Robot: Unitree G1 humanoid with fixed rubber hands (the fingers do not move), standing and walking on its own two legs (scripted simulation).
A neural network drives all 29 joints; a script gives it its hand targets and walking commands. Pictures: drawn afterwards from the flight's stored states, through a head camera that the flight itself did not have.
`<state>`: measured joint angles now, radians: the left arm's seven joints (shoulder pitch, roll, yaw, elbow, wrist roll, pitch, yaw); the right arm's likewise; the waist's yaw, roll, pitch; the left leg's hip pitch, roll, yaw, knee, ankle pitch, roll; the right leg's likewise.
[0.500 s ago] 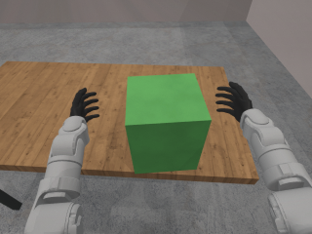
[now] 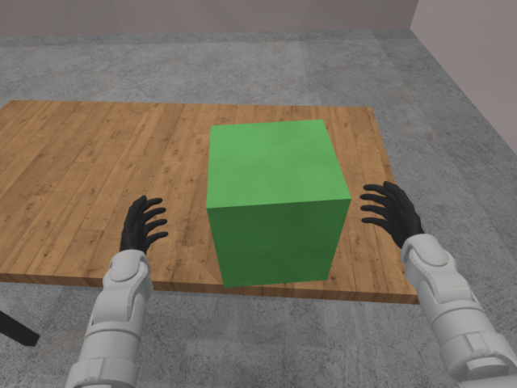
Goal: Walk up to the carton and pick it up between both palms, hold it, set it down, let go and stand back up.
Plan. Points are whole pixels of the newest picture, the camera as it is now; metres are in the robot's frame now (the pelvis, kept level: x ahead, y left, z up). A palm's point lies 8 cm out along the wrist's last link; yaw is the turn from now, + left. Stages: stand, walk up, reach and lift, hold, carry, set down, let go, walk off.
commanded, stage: set down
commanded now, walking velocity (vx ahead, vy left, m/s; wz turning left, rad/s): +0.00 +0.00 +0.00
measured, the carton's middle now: (271, 206) +0.44 +0.02 +0.01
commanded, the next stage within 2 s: let go in 1.48 s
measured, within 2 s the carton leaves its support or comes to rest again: neither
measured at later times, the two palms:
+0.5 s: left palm (142, 279) +0.27 +0.22 +0.03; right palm (409, 270) +0.31 -0.20 +0.03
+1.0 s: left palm (144, 315) +0.23 +0.22 -0.02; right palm (406, 314) +0.26 -0.20 -0.03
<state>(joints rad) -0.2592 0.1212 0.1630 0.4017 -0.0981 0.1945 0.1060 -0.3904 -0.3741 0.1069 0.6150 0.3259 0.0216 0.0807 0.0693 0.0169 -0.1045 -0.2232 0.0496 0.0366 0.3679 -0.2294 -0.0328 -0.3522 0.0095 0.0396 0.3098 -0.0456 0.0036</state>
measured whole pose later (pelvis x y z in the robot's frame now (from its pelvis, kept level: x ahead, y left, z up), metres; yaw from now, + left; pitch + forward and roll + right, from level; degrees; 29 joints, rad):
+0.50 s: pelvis +0.00 +0.00 +0.00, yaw +0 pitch +5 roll +0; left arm -0.06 0.08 0.09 0.36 -0.10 -0.01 0.12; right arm -0.16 -0.37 0.10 0.57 0.33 -0.18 0.11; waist 0.07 0.02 -0.08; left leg -0.22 0.05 0.04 0.37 -0.23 -0.03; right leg -0.35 0.01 0.04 0.31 -0.05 0.00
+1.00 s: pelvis +0.01 +0.00 +0.00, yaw +0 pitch +3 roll +0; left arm 0.07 0.08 0.04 0.38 -0.10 -0.06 0.12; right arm 0.00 -0.30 0.08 0.62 0.23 -0.24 0.09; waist 0.07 -0.01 -0.02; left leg -0.18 0.05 0.04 0.37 -0.25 -0.03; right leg -0.31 0.01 0.04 0.31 -0.06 0.00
